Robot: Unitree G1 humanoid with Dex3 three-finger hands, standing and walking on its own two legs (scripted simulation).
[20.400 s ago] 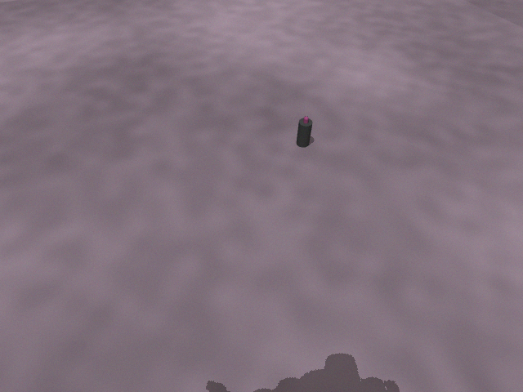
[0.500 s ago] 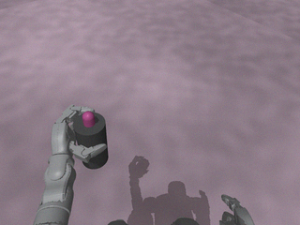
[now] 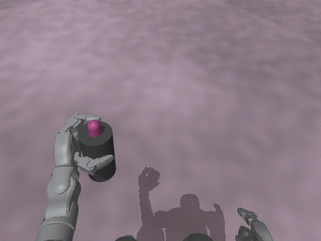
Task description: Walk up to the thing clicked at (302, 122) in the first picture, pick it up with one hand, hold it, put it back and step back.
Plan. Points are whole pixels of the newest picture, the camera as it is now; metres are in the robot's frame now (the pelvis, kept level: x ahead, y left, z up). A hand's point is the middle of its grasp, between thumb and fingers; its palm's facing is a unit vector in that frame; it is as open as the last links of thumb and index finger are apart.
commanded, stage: crouch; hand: left
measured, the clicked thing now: (98, 148) +0.32 +0.16 +0.04
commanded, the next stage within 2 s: lower in 1.90 s
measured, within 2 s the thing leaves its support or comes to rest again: neither
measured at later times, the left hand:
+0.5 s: hand (100, 160) +0.34 +0.18 -0.06, palm faces +0.18 -0.98 +0.01, open 11.3 cm
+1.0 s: hand (109, 180) +0.37 +0.20 -0.31, palm faces +0.24 -0.97 -0.01, open 11.3 cm
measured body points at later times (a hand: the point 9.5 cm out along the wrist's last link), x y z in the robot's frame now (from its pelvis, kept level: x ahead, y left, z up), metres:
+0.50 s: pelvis -0.02 +0.00 -0.06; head +0.09 +0.02 +0.37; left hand +0.33 +0.23 -0.06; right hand +0.11 -0.26 -0.17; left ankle +0.01 +0.13 -0.70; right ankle +0.02 -0.13 -0.70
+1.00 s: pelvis -0.07 +0.00 -0.28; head +0.13 +0.02 +0.13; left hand +0.35 +0.26 -0.31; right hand +0.05 -0.26 -0.41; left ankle +0.00 +0.13 -0.70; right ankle +0.02 -0.13 -0.70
